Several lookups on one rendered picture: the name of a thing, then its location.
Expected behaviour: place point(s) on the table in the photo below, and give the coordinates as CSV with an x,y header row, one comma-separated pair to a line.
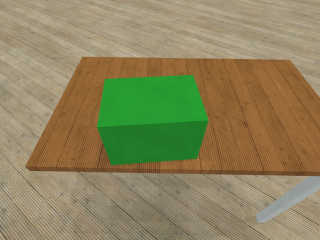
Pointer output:
x,y
263,119

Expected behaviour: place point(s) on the carton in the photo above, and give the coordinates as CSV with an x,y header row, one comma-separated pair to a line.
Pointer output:
x,y
151,119

